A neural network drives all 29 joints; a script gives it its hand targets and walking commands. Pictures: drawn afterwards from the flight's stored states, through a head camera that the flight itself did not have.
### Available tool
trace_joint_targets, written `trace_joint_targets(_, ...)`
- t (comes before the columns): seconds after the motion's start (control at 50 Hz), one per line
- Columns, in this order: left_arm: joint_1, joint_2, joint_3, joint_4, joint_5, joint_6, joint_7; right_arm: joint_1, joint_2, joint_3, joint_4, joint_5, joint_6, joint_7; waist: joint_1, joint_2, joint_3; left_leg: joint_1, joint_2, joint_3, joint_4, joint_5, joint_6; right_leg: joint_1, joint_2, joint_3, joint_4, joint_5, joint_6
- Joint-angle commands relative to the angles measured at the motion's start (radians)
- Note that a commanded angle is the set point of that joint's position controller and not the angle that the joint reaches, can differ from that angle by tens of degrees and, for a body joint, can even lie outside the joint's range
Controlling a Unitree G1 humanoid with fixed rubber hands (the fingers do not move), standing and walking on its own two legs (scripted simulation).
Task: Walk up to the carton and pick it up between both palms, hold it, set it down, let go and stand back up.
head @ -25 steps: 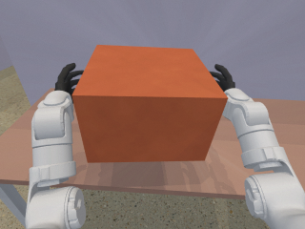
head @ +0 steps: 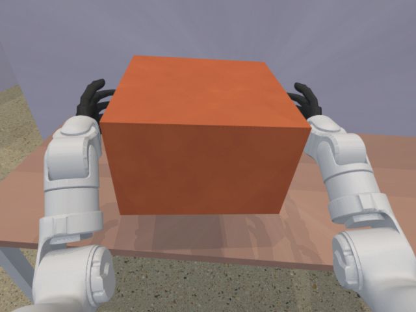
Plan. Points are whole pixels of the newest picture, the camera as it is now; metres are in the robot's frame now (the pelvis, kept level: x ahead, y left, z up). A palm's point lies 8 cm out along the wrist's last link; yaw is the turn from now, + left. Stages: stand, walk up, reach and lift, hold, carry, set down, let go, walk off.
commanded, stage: hold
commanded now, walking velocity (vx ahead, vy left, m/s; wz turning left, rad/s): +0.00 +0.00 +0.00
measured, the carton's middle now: (201, 128) +0.42 +0.00 +0.21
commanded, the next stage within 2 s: set down in 1.84 s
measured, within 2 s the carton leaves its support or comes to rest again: neither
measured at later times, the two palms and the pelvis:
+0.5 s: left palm (90, 128) +0.35 +0.19 +0.25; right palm (309, 128) +0.36 -0.20 +0.24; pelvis +0.00 +0.00 +0.00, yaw +0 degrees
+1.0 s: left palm (89, 125) +0.36 +0.19 +0.26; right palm (309, 127) +0.36 -0.20 +0.24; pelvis +0.00 +0.00 +0.00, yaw +0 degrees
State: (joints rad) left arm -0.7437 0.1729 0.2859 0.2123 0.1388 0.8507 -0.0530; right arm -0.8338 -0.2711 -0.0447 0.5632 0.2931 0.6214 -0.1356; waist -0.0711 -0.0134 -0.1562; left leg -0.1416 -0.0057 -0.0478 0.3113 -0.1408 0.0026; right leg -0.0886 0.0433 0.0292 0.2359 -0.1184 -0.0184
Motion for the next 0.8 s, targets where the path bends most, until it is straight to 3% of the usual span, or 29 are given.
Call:
trace_joint_targets(0.0,-0.737,-0.507,-0.387,-0.243,-0.202,-0.076,-0.14,-0.849,0.531,0.275,-0.398,0.185,-0.085,0.176,0.01,0.047,-0.401,0.118,-0.013,0.018,0.004,0.256,-0.021,0.129,0.011,-0.001,0.008,0.202,0.017)
trace_joint_targets(0.02,-0.727,-0.491,-0.37,-0.231,-0.186,-0.075,-0.138,-0.816,0.521,0.269,-0.351,0.181,-0.074,0.176,0.012,0.048,-0.348,0.11,-0.013,0.018,-0.008,0.24,-0.018,0.115,0.012,-0.003,0.004,0.186,0.017)
trace_joint_targets(0.04,-0.718,-0.501,-0.371,-0.214,-0.188,-0.07,-0.141,-0.84,0.515,0.268,-0.385,0.174,-0.083,0.178,0.016,0.039,-0.358,0.102,-0.012,0.02,-0.006,0.226,-0.019,0.119,0.012,-0.003,0.004,0.18,0.015)
trace_joint_targets(0.06,-0.714,-0.503,-0.391,-0.232,-0.199,-0.07,-0.141,-0.819,0.506,0.26,-0.383,0.179,-0.081,0.178,-0.003,0.056,-0.364,0.106,-0.011,0.02,-0.005,0.214,-0.024,0.12,0.013,-0.001,0.006,0.181,0.011)
trace_joint_targets(0.12,-0.674,-0.505,-0.422,-0.309,-0.217,-0.069,-0.134,-0.797,0.505,0.291,-0.456,0.2,-0.08,0.166,-0.012,0.048,-0.439,0.15,-0.015,0.014,0.029,0.331,-0.035,0.172,0.022,-0.002,0.028,0.325,0.022)
trace_joint_targets(0.14,-0.664,-0.497,-0.425,-0.303,-0.211,-0.066,-0.138,-0.765,0.49,0.273,-0.452,0.194,-0.07,0.158,-0.035,0.056,-0.404,0.149,-0.017,0.012,0.024,0.325,-0.039,0.17,0.021,-0.001,0.024,0.337,0.022)
trace_joint_targets(0.2,-0.632,-0.468,-0.373,-0.291,-0.171,-0.047,-0.153,-0.716,0.477,0.272,-0.394,0.189,-0.049,0.158,-0.02,0.056,-0.305,0.117,-0.019,0.018,-0.002,0.287,-0.043,0.168,0.012,-0.002,0.018,0.309,0.022)
trace_joint_targets(0.24,-0.646,-0.459,-0.348,-0.279,-0.165,-0.049,-0.167,-0.756,0.502,0.282,-0.435,0.18,-0.05,0.155,-0.002,0.004,-0.308,0.094,-0.023,0.024,-0.011,0.249,-0.025,0.18,0.008,-0.004,0.017,0.301,0.035)
trace_joint_targets(0.26,-0.65,-0.472,-0.376,-0.299,-0.177,-0.052,-0.168,-0.749,0.51,0.286,-0.447,0.184,-0.051,0.153,-0.013,0.024,-0.329,0.105,-0.021,0.02,-0.005,0.266,-0.031,0.183,0.009,-0.004,0.022,0.313,0.032)
trace_joint_targets(0.28,-0.637,-0.487,-0.386,-0.298,-0.18,-0.046,-0.163,-0.787,0.507,0.298,-0.491,0.197,-0.059,0.155,0.012,0.051,-0.355,0.111,-0.022,0.02,0.005,0.287,-0.034,0.183,0.011,-0.001,0.023,0.307,0.025)
trace_joint_targets(0.3,-0.653,-0.494,-0.414,-0.341,-0.199,-0.052,-0.157,-0.78,0.518,0.298,-0.515,0.204,-0.062,0.153,-0.012,0.052,-0.381,0.122,-0.023,0.017,0.018,0.323,-0.038,0.184,0.017,-0.003,0.029,0.337,0.027)
trace_joint_targets(0.34,-0.677,-0.493,-0.416,-0.33,-0.2,-0.052,-0.145,-0.788,0.507,0.291,-0.489,0.206,-0.057,0.156,-0.005,0.069,-0.358,0.125,-0.018,0.014,0.011,0.308,-0.042,0.15,0.018,-0.007,0.023,0.296,0.02)
trace_joint_targets(0.36,-0.667,-0.491,-0.407,-0.296,-0.198,-0.049,-0.144,-0.807,0.506,0.292,-0.489,0.196,-0.061,0.158,0.007,0.043,-0.35,0.125,-0.019,0.019,0.006,0.268,-0.031,0.132,0.015,-0.005,0.013,0.254,0.023)
trace_joint_targets(0.38,-0.69,-0.495,-0.422,-0.335,-0.212,-0.061,-0.141,-0.776,0.523,0.287,-0.47,0.194,-0.057,0.16,-0.011,0.038,-0.36,0.129,-0.015,0.016,-0.004,0.245,-0.029,0.131,0.016,-0.005,0.014,0.235,0.024)
trace_joint_targets(0.42,-0.686,-0.505,-0.427,-0.3,-0.212,-0.06,-0.135,-0.812,0.516,0.279,-0.48,0.184,-0.07,0.169,0.004,0.06,-0.363,0.107,-0.012,0.018,-0.009,0.214,-0.025,0.124,0.012,-0.002,0.009,0.203,0.016)
trace_joint_targets(0.44,-0.7,-0.499,-0.407,-0.302,-0.205,-0.066,-0.132,-0.821,0.534,0.295,-0.468,0.18,-0.068,0.168,0.02,0.025,-0.371,0.111,-0.015,0.021,-0.008,0.227,-0.016,0.124,0.012,-0.003,0.011,0.219,0.025)
trace_joint_targets(0.46,-0.69,-0.494,-0.403,-0.241,-0.199,-0.06,-0.136,-0.804,0.512,0.261,-0.424,0.164,-0.061,0.168,-0.008,0.025,-0.326,0.111,-0.013,0.021,-0.022,0.164,-0.016,0.094,0.008,-0.001,-0.005,0.173,0.023)
trace_joint_targets(0.5,-0.664,-0.491,-0.372,-0.206,-0.182,-0.057,-0.15,-0.818,0.528,0.277,-0.424,0.153,-0.067,0.164,0.011,0.005,-0.32,0.089,-0.015,0.028,-0.027,0.144,-0.002,0.116,0.001,0.005,-0.004,0.182,0.025)
trace_joint_targets(0.56,-0.686,-0.476,-0.356,-0.193,-0.192,-0.074,-0.165,-0.839,0.566,0.289,-0.436,0.154,-0.071,0.153,0.007,-0.042,-0.367,0.082,-0.022,0.032,-0.023,0.145,0.014,0.159,-0.001,0.007,0.007,0.242,0.042)
trace_joint_targets(0.6,-0.709,-0.485,-0.379,-0.225,-0.209,-0.086,-0.159,-0.837,0.555,0.284,-0.445,0.17,-0.072,0.15,0.0,0.004,-0.401,0.092,-0.025,0.023,-0.012,0.178,-0.002,0.164,0.002,0.005,0.018,0.263,0.038)
trace_joint_targets(0.62,-0.702,-0.488,-0.382,-0.22,-0.205,-0.085,-0.16,-0.822,0.564,0.287,-0.449,0.165,-0.073,0.148,-0.006,-0.001,-0.399,0.095,-0.027,0.023,-0.007,0.192,-0.001,0.172,0.0,0.005,0.02,0.287,0.041)
trace_joint_targets(0.68,-0.702,-0.494,-0.373,-0.202,-0.187,-0.081,-0.164,-0.79,0.536,0.261,-0.379,0.152,-0.065,0.152,-0.016,0.04,-0.328,0.081,-0.02,0.022,-0.028,0.146,-0.015,0.143,-0.002,0.006,0.01,0.215,0.029)
trace_joint_targets(0.7,-0.713,-0.496,-0.378,-0.221,-0.182,-0.077,-0.159,-0.774,0.521,0.254,-0.353,0.155,-0.063,0.157,-0.018,0.081,-0.32,0.088,-0.016,0.021,-0.027,0.16,-0.028,0.135,-0.001,0.006,0.011,0.196,0.018)
trace_joint_targets(0.74,-0.706,-0.481,-0.35,-0.172,-0.169,-0.069,-0.164,-0.804,0.524,0.26,-0.34,0.149,-0.066,0.161,0.002,0.041,-0.301,0.074,-0.016,0.022,-0.036,0.126,-0.011,0.117,-0.006,0.004,-0.003,0.154,0.024)
trace_joint_targets(0.76,-0.716,-0.492,-0.38,-0.201,-0.181,-0.074,-0.168,-0.769,0.535,0.243,-0.34,0.146,-0.065,0.155,-0.036,0.051,-0.293,0.084,-0.014,0.021,-0.032,0.148,-0.017,0.124,-0.003,0.003,0.002,0.195,0.024)
trace_joint_targets(0.78,-0.718,-0.483,-0.368,-0.2,-0.178,-0.075,-0.168,-0.808,0.546,0.269,-0.371,0.155,-0.072,0.155,0.0,0.048,-0.312,0.077,-0.019,0.023,-0.023,0.17,-0.015,0.135,-0.004,0.003,0.008,0.204,0.026)
